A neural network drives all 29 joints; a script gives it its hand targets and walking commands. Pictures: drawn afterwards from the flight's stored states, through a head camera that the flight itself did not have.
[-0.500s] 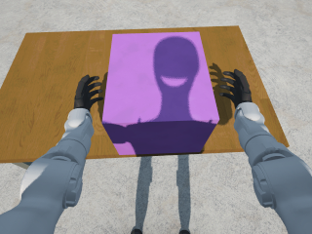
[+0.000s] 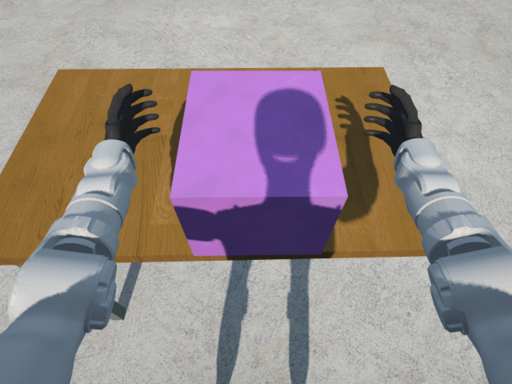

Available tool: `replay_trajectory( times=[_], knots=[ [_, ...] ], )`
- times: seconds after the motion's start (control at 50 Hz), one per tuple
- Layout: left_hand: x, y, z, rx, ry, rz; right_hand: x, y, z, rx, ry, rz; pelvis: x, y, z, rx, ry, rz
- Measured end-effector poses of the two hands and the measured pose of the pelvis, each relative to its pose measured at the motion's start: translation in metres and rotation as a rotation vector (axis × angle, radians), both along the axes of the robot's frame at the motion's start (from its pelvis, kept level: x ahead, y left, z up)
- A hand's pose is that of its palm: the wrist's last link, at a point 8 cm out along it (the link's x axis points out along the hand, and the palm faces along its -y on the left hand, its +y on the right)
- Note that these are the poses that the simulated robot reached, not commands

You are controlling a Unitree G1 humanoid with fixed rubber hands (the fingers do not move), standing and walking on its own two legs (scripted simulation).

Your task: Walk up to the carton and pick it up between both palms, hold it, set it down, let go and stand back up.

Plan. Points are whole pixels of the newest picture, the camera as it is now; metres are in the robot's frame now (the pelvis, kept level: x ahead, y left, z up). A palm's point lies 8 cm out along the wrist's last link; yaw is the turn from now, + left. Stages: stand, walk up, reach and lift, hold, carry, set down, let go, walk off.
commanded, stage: set down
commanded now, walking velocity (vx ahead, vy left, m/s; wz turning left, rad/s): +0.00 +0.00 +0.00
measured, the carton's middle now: (256, 163) +0.50 +0.05 +0.01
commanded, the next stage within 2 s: none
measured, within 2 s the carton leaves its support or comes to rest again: neither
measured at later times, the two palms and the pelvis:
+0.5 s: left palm (108, 162) +0.41 +0.25 +0.11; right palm (420, 166) +0.44 -0.19 +0.11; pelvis +0.01 +0.01 +0.01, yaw +0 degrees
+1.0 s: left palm (103, 220) +0.34 +0.26 +0.06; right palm (421, 224) +0.37 -0.20 +0.07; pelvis +0.02 +0.00 +0.02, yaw +1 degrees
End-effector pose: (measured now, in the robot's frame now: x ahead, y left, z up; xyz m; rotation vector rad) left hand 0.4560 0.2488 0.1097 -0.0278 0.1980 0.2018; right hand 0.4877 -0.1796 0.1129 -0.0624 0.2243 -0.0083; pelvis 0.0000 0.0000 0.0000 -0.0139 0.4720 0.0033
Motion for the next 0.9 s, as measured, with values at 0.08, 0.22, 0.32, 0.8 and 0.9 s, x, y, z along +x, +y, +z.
replay_trajectory(
  times=[0.08, 0.22, 0.32, 0.8, 0.9],
  knots=[
    [-0.002, 0.008, 0.018, 0.010, 0.000, 0.009, -0.001, 0.002, 0.019, 0.004, 0.010, -0.015, 0.001, 0.001, 0.003, -0.004, -0.047, 0.008],
    [-0.005, 0.013, 0.045, 0.023, 0.007, 0.003, -0.005, -0.002, 0.043, 0.013, 0.031, -0.042, 0.003, 0.003, 0.006, -0.010, -0.126, 0.017],
    [-0.010, 0.010, 0.048, 0.029, 0.020, -0.018, -0.013, -0.008, 0.045, 0.010, 0.042, -0.055, 0.005, 0.004, 0.010, -0.010, -0.187, 0.018],
    [-0.083, 0.004, -0.020, 0.009, 0.035, -0.026, -0.086, -0.015, -0.024, 0.034, 0.026, -0.034, 0.006, 0.000, 0.015, -0.002, -0.302, 0.004],
    [-0.096, 0.006, -0.028, 0.012, 0.047, -0.028, -0.101, -0.017, -0.030, 0.029, 0.036, -0.047, 0.010, -0.002, 0.016, 0.001, -0.353, 0.015]
  ],
)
